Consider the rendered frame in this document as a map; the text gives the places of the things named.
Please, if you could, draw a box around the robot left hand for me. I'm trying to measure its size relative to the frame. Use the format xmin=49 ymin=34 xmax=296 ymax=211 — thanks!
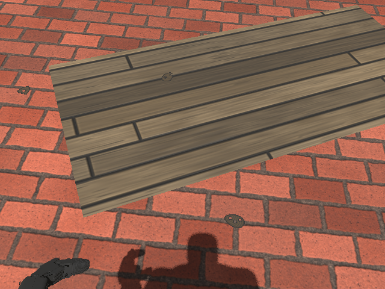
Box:
xmin=18 ymin=258 xmax=90 ymax=289

